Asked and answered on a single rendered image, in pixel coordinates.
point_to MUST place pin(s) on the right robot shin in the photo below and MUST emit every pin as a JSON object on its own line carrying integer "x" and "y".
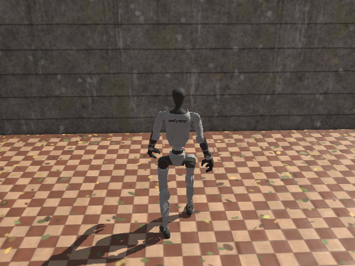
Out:
{"x": 190, "y": 192}

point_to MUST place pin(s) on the robot left hand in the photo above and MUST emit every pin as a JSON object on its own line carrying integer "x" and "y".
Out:
{"x": 154, "y": 150}

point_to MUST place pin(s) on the robot left upper arm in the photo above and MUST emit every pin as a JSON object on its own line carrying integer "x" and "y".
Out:
{"x": 158, "y": 124}

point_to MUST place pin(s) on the robot right hand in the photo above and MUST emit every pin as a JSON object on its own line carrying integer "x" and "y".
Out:
{"x": 210, "y": 164}

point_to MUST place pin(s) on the robot right forearm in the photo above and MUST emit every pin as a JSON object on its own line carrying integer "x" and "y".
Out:
{"x": 205, "y": 149}

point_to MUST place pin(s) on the robot left forearm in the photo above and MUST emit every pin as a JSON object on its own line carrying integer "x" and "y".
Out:
{"x": 152, "y": 143}

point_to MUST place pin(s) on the robot left foot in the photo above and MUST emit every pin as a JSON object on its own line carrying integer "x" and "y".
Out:
{"x": 166, "y": 233}

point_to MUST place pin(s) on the robot right upper arm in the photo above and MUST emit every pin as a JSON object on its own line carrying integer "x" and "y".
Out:
{"x": 198, "y": 127}

